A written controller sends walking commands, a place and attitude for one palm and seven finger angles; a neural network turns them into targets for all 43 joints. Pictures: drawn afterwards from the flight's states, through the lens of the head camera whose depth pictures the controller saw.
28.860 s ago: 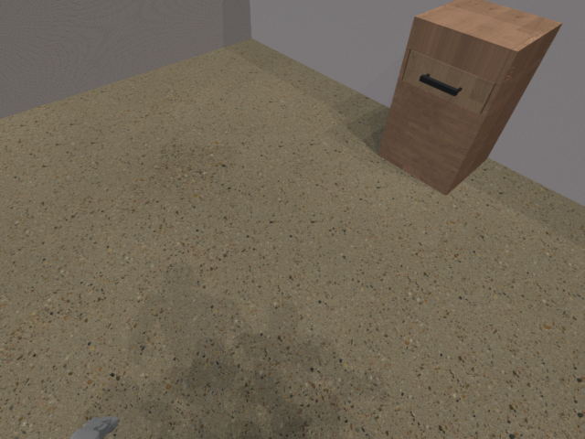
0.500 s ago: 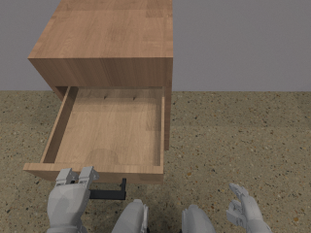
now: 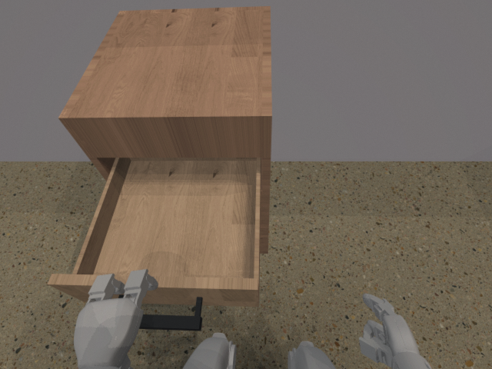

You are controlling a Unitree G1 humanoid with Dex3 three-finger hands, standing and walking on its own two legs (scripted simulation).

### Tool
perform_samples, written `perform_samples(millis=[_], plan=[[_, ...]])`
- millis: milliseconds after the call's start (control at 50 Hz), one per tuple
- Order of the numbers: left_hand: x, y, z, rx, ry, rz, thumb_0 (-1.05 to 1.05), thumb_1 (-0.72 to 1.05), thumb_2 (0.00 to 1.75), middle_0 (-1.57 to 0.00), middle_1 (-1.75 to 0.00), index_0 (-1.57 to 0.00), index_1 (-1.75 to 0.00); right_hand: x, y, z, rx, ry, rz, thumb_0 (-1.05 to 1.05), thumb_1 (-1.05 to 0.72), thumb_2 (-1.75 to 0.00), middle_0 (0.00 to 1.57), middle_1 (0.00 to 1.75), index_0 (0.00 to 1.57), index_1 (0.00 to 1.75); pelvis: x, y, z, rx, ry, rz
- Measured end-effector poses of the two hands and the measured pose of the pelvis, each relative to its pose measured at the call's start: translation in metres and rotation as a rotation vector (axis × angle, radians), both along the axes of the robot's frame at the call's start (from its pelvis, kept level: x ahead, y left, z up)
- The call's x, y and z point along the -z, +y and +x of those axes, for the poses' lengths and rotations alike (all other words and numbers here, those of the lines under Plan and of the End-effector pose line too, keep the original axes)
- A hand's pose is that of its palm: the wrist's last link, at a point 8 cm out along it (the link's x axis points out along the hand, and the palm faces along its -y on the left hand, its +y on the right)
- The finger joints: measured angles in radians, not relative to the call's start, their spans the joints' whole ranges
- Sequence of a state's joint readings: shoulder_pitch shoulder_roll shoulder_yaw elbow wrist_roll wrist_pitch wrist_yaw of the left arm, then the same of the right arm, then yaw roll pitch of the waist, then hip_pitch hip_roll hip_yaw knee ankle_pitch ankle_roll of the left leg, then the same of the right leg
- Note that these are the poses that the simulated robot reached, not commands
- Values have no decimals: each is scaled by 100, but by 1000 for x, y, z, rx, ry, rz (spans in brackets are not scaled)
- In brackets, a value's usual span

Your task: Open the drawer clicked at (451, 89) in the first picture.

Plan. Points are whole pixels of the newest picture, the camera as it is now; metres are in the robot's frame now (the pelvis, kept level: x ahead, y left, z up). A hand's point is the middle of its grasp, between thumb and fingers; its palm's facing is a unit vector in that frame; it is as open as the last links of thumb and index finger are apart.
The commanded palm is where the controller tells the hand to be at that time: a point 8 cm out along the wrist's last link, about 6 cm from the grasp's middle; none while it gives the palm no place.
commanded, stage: lift the hand off the handle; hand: left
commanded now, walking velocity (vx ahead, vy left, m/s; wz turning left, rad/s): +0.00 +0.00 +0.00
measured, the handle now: (158, 311) +0.23 +0.21 -0.14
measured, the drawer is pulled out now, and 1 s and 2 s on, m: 0.30 0.30 0.30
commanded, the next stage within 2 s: draw the hand back to the body in 0.74 s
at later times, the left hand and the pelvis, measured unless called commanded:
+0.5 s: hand (118, 327) +0.18 +0.21 -0.01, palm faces -0.04 -0.13 -0.99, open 13.8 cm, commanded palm +0.17 +0.20 +0.05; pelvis +0.01 +0.00 +0.02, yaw +0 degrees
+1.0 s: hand (108, 315) +0.19 +0.21 +0.03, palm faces +0.02 -0.09 -1.00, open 13.8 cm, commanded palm +0.17 +0.21 +0.09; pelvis +0.02 -0.01 +0.04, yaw -1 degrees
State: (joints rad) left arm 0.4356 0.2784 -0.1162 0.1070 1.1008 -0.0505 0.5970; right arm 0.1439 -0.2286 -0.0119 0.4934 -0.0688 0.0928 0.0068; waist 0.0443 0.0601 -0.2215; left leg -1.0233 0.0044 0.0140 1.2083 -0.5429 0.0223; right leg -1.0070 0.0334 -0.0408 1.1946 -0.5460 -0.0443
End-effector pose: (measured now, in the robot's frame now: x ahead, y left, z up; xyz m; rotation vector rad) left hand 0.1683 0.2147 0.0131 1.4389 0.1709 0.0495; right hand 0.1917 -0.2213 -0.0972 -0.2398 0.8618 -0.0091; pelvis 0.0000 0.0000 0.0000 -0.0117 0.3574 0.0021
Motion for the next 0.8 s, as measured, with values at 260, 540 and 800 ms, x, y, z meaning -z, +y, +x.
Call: perform_samples(millis=[260, 540, 800], plan=[[-23, 2, 1, -21, -21, 7, 0, -49, 31, -32, -120, -31, -120, -14, 0, 0, 16, -8, 25, 1, -91, -90, 20, 30, 20, 30, -12, 0, 7, 9, -33, 4], [-40, 1, 0, 2, -50, 7, 0, -49, 31, -32, -120, -31, -120, -28, -2, 5, -4, -37, 20, 1, -91, -90, 20, 30, 20, 30, -20, -1, 6, 3, -62, 6], [-50, -11, 2, -19, -11, -14, 0, -49, 31, -31, -120, -31, -120, -41, 1, 2, 15, -34, 68, 1, -91, -90, 20, 30, 20, 30, -34, -2, 14, 18, -92, 17]])
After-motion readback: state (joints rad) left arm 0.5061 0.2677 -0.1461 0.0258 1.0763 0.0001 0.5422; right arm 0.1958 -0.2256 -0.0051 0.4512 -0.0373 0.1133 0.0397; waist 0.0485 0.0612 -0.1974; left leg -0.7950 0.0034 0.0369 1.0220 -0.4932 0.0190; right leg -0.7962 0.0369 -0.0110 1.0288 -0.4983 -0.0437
